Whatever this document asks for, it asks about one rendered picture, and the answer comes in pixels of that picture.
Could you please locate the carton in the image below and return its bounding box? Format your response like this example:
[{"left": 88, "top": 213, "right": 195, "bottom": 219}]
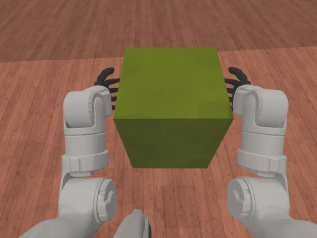
[{"left": 113, "top": 47, "right": 234, "bottom": 169}]

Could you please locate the robot left thigh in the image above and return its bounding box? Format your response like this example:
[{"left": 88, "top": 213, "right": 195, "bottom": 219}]
[{"left": 113, "top": 213, "right": 149, "bottom": 238}]

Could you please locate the robot left forearm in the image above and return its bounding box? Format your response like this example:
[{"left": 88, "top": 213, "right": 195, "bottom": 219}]
[{"left": 58, "top": 85, "right": 113, "bottom": 214}]

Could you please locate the right robot upper arm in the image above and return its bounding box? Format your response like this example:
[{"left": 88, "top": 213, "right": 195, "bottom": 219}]
[{"left": 226, "top": 176, "right": 317, "bottom": 238}]

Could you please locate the left robot upper arm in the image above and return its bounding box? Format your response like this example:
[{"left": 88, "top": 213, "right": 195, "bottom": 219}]
[{"left": 19, "top": 177, "right": 118, "bottom": 238}]

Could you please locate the robot left hand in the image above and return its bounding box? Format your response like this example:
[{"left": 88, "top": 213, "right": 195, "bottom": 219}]
[{"left": 94, "top": 67, "right": 120, "bottom": 110}]

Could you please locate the robot right forearm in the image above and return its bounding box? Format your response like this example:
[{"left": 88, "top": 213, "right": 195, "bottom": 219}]
[{"left": 232, "top": 84, "right": 290, "bottom": 210}]

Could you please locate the robot right hand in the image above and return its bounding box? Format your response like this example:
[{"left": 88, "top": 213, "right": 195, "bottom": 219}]
[{"left": 224, "top": 67, "right": 251, "bottom": 111}]

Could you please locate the robot left shin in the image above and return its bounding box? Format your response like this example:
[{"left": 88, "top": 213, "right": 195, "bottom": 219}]
[{"left": 132, "top": 209, "right": 144, "bottom": 215}]

